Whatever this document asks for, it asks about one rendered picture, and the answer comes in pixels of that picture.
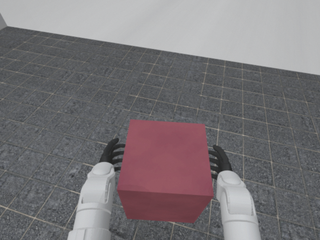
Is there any robot left hand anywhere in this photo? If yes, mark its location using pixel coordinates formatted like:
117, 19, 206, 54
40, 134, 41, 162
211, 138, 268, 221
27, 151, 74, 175
99, 138, 126, 172

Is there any robot right hand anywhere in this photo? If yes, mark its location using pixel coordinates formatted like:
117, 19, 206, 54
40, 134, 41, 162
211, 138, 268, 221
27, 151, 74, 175
208, 145, 233, 180

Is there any robot right forearm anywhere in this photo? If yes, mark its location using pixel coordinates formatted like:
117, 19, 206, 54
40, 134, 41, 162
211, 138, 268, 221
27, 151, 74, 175
216, 170, 261, 240

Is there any carton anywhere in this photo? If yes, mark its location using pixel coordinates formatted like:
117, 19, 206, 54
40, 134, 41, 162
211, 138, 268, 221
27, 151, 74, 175
117, 119, 214, 223

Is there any robot left forearm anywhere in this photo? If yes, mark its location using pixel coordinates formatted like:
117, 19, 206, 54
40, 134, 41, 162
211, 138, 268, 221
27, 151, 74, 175
67, 162, 115, 240

